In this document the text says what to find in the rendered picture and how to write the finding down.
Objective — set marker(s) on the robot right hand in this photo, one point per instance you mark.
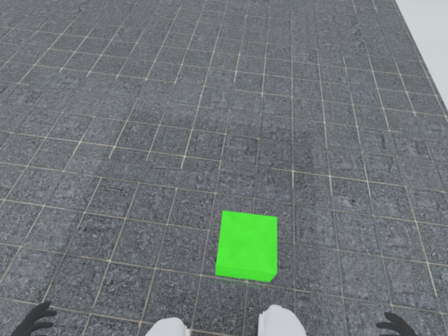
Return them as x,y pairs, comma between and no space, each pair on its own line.
398,325

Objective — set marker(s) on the robot left hand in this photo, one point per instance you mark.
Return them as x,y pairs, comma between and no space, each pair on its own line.
28,325

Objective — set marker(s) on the left robot thigh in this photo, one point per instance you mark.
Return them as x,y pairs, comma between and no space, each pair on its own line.
169,327

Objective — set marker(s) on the robot thigh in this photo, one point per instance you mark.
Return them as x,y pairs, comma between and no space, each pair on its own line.
169,327
277,321

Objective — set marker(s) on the carton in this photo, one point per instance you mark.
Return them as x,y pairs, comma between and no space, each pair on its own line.
247,247

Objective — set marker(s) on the right robot thigh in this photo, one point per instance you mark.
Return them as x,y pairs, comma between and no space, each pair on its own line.
277,321

